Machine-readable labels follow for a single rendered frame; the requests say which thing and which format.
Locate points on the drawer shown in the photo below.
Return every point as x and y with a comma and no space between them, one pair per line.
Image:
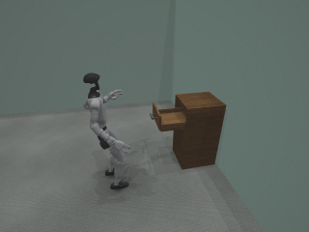
169,119

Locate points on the robot right forearm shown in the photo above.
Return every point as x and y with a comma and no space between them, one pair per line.
100,132

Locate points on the right robot thigh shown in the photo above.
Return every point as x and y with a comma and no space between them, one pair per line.
117,154

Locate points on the robot left hand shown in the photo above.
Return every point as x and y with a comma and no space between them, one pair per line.
113,96

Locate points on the handle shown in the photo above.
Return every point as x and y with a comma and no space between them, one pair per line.
152,117

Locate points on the left robot upper arm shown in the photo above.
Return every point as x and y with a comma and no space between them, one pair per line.
85,104

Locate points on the robot left forearm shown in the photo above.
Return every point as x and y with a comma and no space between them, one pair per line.
106,99

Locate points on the humanoid robot torso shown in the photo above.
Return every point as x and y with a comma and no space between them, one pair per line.
102,119

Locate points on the robot right hand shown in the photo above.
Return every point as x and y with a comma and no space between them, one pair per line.
119,145

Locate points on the cabinet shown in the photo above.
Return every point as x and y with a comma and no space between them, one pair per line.
196,145

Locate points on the right robot upper arm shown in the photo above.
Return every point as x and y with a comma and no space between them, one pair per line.
94,110

